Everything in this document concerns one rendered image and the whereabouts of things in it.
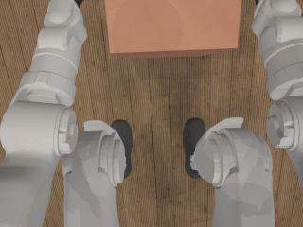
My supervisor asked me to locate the robot left shin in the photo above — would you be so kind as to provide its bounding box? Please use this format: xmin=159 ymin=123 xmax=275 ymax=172
xmin=62 ymin=120 xmax=126 ymax=176

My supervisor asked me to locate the carton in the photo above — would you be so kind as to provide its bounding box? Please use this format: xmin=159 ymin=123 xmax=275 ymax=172
xmin=105 ymin=0 xmax=241 ymax=59

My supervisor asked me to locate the robot right upper arm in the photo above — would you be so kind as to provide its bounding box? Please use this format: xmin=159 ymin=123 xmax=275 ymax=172
xmin=265 ymin=95 xmax=303 ymax=193

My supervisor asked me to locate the robot left upper arm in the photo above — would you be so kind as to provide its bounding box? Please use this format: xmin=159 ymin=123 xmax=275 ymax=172
xmin=0 ymin=100 xmax=79 ymax=227

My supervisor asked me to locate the right robot forearm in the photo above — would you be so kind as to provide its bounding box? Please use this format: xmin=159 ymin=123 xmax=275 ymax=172
xmin=251 ymin=0 xmax=303 ymax=101

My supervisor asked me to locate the left robot forearm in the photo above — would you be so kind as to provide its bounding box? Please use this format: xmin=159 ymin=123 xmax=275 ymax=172
xmin=0 ymin=0 xmax=87 ymax=148

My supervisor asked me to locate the right robot thigh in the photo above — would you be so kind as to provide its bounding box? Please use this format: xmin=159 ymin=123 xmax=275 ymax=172
xmin=201 ymin=128 xmax=275 ymax=227

